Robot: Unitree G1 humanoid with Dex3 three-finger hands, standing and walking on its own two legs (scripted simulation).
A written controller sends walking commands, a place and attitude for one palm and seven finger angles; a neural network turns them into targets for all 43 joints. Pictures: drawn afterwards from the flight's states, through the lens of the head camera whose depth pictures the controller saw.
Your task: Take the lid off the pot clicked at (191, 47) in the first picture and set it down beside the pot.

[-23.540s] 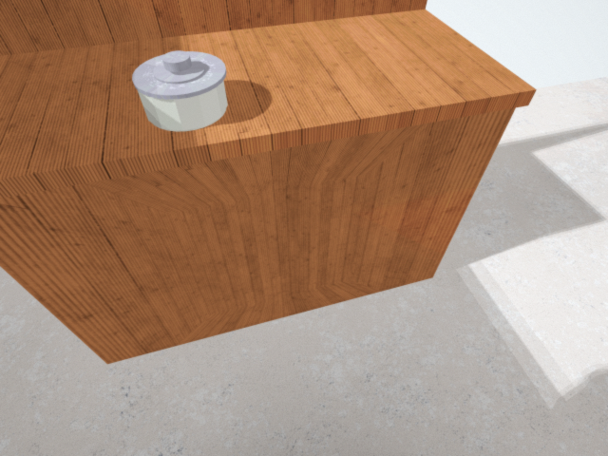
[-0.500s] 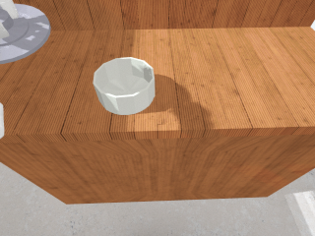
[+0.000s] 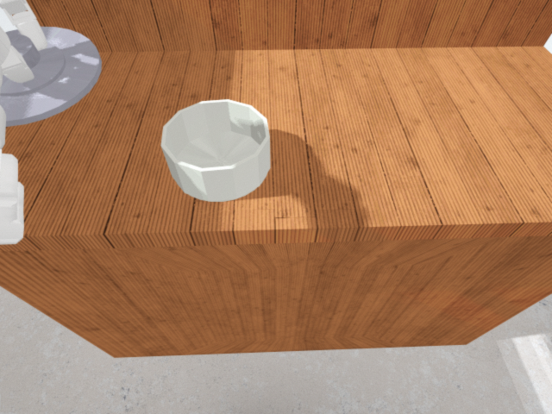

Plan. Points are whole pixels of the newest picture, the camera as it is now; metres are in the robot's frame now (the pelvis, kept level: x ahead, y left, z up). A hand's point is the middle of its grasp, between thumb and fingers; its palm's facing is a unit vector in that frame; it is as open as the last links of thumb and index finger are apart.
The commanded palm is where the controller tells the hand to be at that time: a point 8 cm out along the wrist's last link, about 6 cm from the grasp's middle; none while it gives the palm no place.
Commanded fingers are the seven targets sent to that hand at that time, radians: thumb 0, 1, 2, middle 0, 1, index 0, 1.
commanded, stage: lower the lid onto the table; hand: left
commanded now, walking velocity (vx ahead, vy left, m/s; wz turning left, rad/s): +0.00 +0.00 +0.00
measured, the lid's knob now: (12, 54) +0.50 +0.29 +0.26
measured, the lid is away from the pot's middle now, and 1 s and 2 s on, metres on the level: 0.22 0.22 0.22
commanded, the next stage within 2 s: none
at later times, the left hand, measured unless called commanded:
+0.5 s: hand (23, 69) +0.48 +0.28 +0.25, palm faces -0.28 -0.21 -0.94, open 8.0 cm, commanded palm +0.49 +0.28 +0.32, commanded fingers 0.00 0.63 0.94 -0.78 -1.08 -0.79 -1.10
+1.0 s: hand (31, 97) +0.47 +0.28 +0.22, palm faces -0.33 -0.19 -0.92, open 8.0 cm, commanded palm +0.49 +0.28 +0.28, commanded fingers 0.00 0.63 0.94 -0.78 -1.08 -0.79 -1.10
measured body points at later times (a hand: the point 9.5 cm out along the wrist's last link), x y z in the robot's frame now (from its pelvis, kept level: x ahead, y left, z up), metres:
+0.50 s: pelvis +0.00 +0.00 +0.00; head +0.05 -0.01 +0.45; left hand +0.49 +0.29 +0.31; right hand +0.04 -0.28 -0.13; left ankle +0.05 +0.08 -0.73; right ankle -0.07 -0.12 -0.73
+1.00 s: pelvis +0.00 +0.00 -0.01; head +0.05 +0.00 +0.44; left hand +0.49 +0.29 +0.27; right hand +0.04 -0.28 -0.13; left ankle +0.05 +0.08 -0.73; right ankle -0.07 -0.12 -0.73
